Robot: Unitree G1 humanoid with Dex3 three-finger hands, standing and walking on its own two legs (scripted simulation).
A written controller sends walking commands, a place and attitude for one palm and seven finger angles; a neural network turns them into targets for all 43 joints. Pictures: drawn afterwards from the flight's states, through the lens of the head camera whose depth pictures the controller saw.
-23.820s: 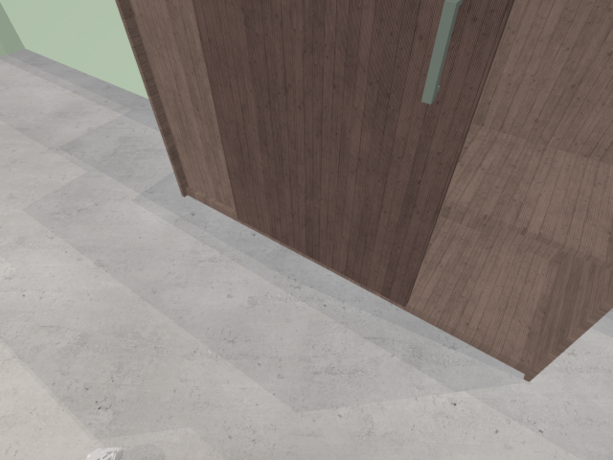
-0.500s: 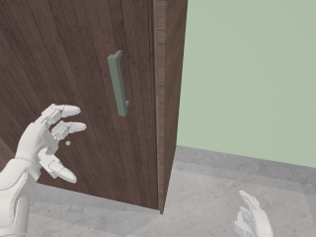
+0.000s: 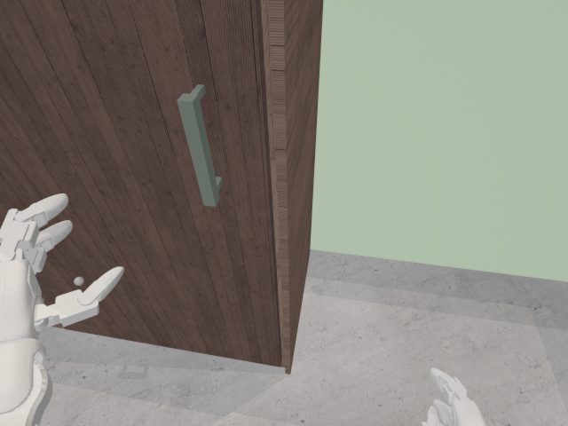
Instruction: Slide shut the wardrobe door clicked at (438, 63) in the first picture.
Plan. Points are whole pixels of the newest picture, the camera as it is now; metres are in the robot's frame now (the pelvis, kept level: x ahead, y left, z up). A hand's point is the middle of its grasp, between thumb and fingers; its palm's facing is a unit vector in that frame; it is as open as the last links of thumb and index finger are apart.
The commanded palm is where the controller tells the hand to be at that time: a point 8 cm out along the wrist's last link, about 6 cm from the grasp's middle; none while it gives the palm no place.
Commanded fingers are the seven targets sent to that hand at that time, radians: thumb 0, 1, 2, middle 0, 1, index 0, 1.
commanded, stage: draw the hand back to the body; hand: left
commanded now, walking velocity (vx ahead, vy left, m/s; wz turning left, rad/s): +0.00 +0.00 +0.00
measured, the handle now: (205, 148) +0.45 +0.18 +0.18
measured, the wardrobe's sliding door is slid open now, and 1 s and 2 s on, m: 0.01 0.01 0.01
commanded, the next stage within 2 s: step back with the hand held close in 0.58 s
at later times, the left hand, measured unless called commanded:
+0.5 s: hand (65, 303) +0.19 +0.26 +0.15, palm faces +0.50 -0.79 -0.34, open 7.5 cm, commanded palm +0.14 +0.30 +0.17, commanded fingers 0.00 0.90 0.90 -0.20 -0.30 -0.20 -0.30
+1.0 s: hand (69, 301) +0.20 +0.27 +0.15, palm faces +0.36 -0.80 -0.47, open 7.4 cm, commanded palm +0.13 +0.31 +0.17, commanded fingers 0.00 0.90 0.90 -0.20 -0.30 -0.20 -0.30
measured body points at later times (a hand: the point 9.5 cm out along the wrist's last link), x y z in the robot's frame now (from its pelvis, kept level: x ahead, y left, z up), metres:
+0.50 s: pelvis +0.00 +0.00 +0.00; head -0.02 -0.02 +0.45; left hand +0.16 +0.30 +0.17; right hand +0.19 -0.22 -0.08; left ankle -0.02 +0.13 -0.74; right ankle +0.02 -0.13 -0.74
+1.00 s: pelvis -0.03 +0.02 -0.01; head -0.01 +0.01 +0.44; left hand +0.17 +0.31 +0.17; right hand +0.15 -0.24 -0.09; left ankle -0.02 +0.13 -0.74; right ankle +0.02 -0.14 -0.74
